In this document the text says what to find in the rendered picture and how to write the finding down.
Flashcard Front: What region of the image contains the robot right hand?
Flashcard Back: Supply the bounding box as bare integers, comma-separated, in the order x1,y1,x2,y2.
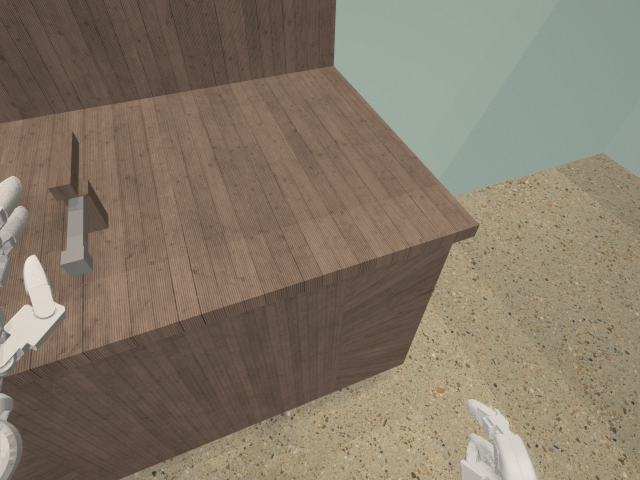
461,399,539,480

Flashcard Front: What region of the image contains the robot left forearm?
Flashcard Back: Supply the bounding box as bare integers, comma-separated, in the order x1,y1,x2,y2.
0,393,23,480

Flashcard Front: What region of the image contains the counter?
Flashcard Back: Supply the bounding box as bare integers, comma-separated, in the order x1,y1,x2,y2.
0,0,479,480

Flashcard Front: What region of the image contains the tap lever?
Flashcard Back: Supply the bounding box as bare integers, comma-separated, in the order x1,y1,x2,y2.
60,196,93,277

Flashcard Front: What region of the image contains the robot left hand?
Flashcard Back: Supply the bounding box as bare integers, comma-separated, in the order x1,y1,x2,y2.
0,176,66,392

